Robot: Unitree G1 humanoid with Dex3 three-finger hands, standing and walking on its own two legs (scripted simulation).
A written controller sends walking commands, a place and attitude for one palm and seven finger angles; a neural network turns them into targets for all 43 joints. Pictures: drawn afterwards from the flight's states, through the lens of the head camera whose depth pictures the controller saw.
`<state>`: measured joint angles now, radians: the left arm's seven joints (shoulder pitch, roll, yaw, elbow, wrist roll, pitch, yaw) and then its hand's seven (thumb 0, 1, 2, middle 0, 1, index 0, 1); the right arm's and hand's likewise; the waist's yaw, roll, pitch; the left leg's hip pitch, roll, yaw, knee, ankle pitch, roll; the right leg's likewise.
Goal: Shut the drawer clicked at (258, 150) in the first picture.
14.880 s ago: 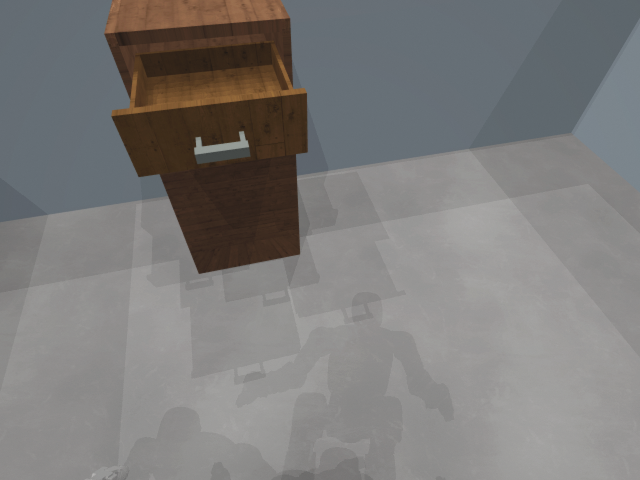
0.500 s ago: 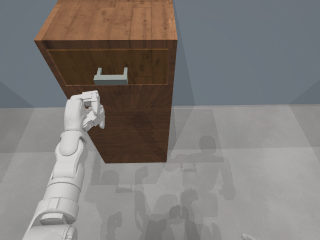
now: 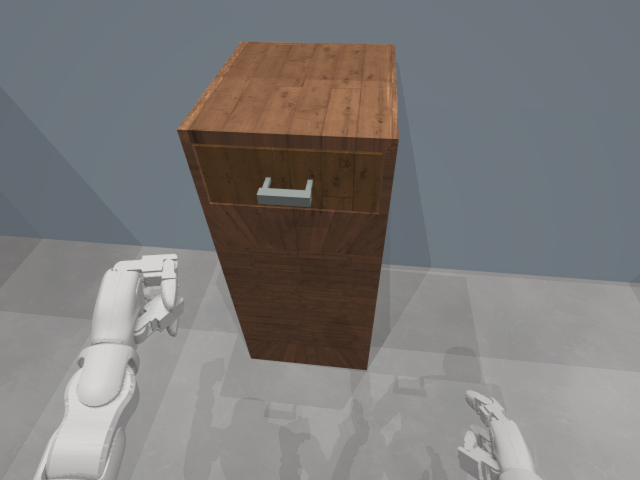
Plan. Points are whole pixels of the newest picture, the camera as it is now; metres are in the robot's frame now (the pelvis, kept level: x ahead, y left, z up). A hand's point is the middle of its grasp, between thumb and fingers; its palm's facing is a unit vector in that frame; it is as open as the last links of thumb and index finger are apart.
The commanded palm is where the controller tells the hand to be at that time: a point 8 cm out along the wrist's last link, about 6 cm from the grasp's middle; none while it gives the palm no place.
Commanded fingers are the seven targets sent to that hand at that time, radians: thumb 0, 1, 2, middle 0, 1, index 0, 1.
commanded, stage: draw the hand back to the body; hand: left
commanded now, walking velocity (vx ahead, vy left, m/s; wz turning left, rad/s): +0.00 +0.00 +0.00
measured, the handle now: (286, 190) +0.61 +0.13 +0.01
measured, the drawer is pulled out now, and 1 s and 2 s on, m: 0.00 0.00 0.00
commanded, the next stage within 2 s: step back with the hand held close in 0.54 s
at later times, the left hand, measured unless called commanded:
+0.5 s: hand (60, 363) +0.17 +0.25 +0.16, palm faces +0.42 -0.82 -0.39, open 3.3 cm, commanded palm +0.13 +0.29 +0.17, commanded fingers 0.00 0.90 0.90 -1.40 -1.60 -1.40 -1.60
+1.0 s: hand (74, 359) +0.18 +0.25 +0.15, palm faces +0.27 -0.82 -0.51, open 3.2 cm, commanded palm +0.12 +0.30 +0.17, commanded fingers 0.00 0.90 0.90 -1.40 -1.60 -1.40 -1.60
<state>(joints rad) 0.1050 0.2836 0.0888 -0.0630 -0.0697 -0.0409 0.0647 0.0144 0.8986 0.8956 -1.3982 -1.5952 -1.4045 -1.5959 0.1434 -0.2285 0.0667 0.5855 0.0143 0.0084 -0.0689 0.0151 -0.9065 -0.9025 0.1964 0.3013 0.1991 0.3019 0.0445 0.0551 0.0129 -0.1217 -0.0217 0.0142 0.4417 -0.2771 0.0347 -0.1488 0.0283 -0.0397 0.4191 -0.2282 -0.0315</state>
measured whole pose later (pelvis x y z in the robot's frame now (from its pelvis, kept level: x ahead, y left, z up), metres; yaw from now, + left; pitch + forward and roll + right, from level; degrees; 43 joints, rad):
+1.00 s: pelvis -0.02 +0.02 +0.00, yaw -1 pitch +1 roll +0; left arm 0.62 0.39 0.34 -0.52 -0.04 -0.18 0.10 0.01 0.89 0.89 -1.40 -1.59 -1.41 -1.60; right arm 0.19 -0.25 -0.02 0.57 0.00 0.00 -0.07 0.02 -0.91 -0.90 0.20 0.30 0.20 0.30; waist 0.00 0.04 0.01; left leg -0.23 -0.05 0.05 0.46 -0.25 0.06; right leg -0.27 0.00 0.00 0.45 -0.20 0.00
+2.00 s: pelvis -0.17 +0.00 -0.01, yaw +1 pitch +3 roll +0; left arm 0.58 0.44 0.39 -0.56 -0.03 -0.24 0.12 0.01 0.89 0.89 -1.40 -1.59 -1.41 -1.60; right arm 0.16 -0.21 -0.04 0.59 -0.01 -0.05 -0.08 0.02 -0.91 -0.90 0.20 0.30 0.20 0.30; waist -0.01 -0.05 0.01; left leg -0.37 -0.04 -0.01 0.50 -0.20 0.03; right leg -0.42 0.04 0.06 0.64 -0.29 0.01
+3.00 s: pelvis -0.29 -0.01 -0.01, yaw +1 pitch +1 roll +0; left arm 0.46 0.36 0.25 -0.27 0.01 -0.17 0.07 0.00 0.89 0.90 -1.40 -1.59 -1.41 -1.59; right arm 0.20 -0.23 -0.01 0.71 -0.01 -0.12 -0.01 0.02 -0.90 -0.90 0.20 0.30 0.20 0.30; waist 0.00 0.01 -0.02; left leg -0.29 -0.02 0.00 0.58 -0.29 0.02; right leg -0.32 0.00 -0.02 0.64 -0.29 0.00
